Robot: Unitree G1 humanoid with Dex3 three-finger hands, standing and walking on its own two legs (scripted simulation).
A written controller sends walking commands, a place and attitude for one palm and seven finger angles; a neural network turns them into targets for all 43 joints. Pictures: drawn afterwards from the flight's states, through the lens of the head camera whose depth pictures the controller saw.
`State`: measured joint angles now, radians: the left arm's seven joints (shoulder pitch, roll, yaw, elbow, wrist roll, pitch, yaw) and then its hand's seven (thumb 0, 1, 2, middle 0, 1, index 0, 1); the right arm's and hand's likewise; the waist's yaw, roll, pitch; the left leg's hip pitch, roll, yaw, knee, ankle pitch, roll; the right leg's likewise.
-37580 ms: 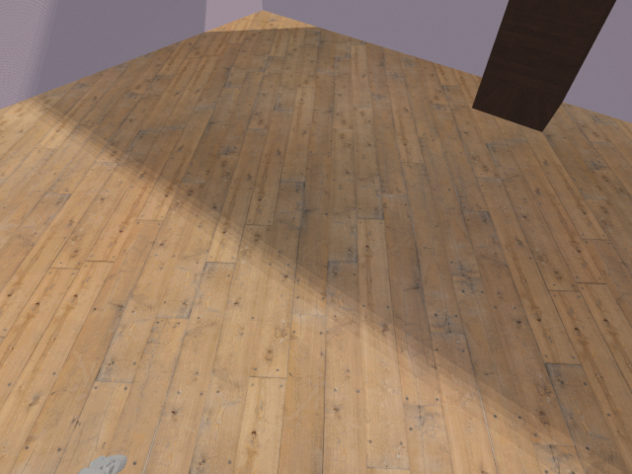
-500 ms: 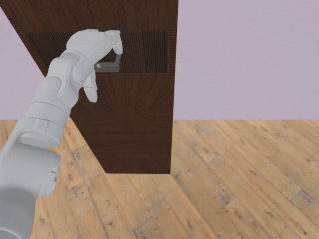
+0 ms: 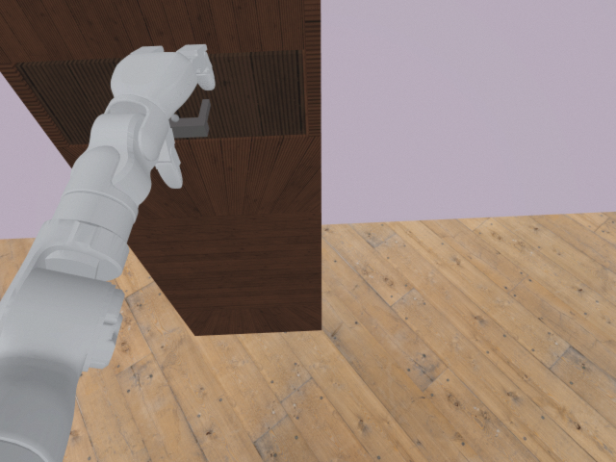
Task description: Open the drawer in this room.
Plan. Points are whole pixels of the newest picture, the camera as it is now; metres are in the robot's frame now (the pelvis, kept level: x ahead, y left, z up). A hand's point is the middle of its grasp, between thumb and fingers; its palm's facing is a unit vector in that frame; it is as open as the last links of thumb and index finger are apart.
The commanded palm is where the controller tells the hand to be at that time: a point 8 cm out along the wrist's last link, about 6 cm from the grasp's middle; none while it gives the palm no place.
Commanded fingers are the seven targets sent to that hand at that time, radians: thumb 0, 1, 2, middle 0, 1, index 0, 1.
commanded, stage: lower the fingers behind the handle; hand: left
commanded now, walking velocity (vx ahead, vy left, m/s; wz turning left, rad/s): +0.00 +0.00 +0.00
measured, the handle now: (170, 118) +0.56 +0.19 +0.14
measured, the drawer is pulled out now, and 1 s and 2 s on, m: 0.00 0.00 0.00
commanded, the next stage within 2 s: close the thumb around the handle in 1.38 s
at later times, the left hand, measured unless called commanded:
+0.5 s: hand (158, 141) +0.50 +0.19 +0.15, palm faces +0.02 -0.02 -1.00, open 13.8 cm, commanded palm +0.48 +0.20 +0.21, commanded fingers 0.00 -0.50 0.30 -0.30 -1.20 -0.30 -1.20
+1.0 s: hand (165, 160) +0.49 +0.19 +0.12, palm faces +0.00 -0.02 -1.00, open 13.8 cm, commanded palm +0.48 +0.19 +0.18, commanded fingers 0.00 -0.50 0.30 -0.30 -1.20 -0.30 -1.20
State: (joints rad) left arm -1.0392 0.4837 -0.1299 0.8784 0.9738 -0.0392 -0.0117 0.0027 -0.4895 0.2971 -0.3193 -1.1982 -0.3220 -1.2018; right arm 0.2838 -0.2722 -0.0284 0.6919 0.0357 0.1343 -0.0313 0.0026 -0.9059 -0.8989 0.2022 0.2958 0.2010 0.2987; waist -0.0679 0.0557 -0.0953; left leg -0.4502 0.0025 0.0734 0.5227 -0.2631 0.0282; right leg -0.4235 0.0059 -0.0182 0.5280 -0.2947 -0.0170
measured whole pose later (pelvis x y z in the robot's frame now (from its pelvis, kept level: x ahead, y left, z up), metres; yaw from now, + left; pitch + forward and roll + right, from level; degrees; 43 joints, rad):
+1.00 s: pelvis +0.00 +0.00 -0.01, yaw +0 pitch +13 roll +0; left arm -0.94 0.49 -0.12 0.94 1.01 0.00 0.08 0.00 -0.49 0.30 -0.31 -1.20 -0.32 -1.20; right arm 0.32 -0.26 -0.05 0.70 0.03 0.15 -0.03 0.00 -0.91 -0.90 0.20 0.30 0.20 0.30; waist -0.08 0.05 -0.12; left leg -0.52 0.01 0.06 0.60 -0.30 0.02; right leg -0.49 0.02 -0.03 0.59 -0.33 -0.02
